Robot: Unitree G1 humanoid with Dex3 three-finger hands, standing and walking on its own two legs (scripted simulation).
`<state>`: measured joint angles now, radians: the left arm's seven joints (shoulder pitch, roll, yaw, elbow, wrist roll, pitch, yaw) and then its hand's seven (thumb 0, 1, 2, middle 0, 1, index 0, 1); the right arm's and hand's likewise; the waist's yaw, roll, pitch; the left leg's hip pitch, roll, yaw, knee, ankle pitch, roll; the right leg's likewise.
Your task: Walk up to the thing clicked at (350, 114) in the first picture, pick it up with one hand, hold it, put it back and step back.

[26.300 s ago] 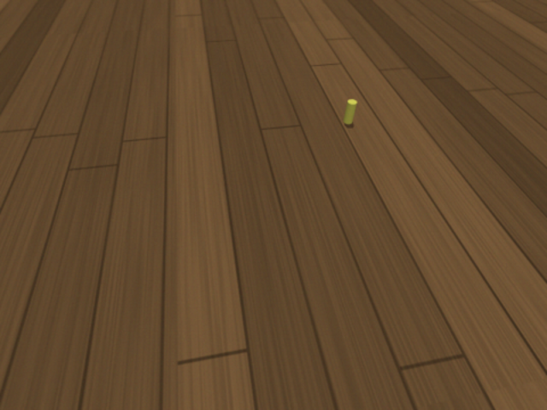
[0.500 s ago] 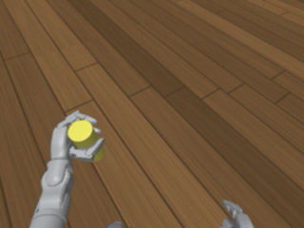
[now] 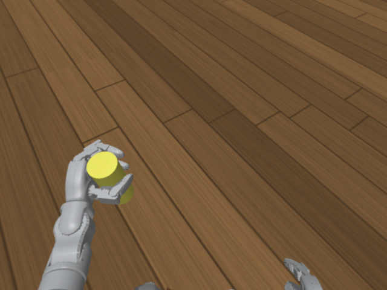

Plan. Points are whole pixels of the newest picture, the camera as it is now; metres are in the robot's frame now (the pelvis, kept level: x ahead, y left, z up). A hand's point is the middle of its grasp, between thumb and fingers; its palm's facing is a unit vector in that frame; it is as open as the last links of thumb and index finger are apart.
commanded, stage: hold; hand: left
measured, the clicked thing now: (113, 180) +0.33 +0.17 +0.02
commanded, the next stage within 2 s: crouch in 1.32 s
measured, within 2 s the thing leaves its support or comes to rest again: neither
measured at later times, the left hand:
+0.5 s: hand (114, 175) +0.33 +0.16 +0.04, palm faces +0.08 -1.00 +0.00, open 7.7 cm
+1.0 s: hand (115, 176) +0.33 +0.16 +0.04, palm faces +0.09 -1.00 +0.00, open 7.7 cm
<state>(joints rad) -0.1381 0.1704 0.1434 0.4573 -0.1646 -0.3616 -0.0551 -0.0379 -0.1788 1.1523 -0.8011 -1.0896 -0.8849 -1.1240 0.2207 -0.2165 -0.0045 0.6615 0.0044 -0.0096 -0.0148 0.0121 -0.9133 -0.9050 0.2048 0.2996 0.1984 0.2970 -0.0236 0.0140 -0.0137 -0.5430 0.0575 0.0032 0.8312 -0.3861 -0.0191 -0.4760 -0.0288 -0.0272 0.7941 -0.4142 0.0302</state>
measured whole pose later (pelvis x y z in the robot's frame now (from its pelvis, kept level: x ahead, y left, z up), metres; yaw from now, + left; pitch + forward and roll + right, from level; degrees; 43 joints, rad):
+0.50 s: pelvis +0.00 +0.00 +0.00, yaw +0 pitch +6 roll -1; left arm -0.12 0.17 0.13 0.45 -0.16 -0.36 -0.06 -0.04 -0.18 1.15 -0.80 -1.09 -0.89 -1.12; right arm 0.21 -0.22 -0.01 0.66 0.01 -0.01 -0.02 0.01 -0.91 -0.90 0.20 0.30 0.20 0.30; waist -0.02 0.01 -0.02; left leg -0.54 0.06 0.00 0.82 -0.39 -0.02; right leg -0.47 -0.03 -0.03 0.79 -0.42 0.03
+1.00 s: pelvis +0.00 +0.00 +0.00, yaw +0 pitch +6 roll -1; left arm -0.14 0.17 0.13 0.48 -0.15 -0.38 -0.05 -0.04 -0.18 1.15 -0.80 -1.09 -0.89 -1.12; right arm 0.22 -0.21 0.00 0.67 0.00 0.00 -0.02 0.01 -0.91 -0.91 0.20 0.30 0.20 0.30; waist -0.02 0.01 -0.02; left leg -0.55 0.06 0.00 0.83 -0.39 -0.02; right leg -0.48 -0.03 -0.03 0.80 -0.42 0.03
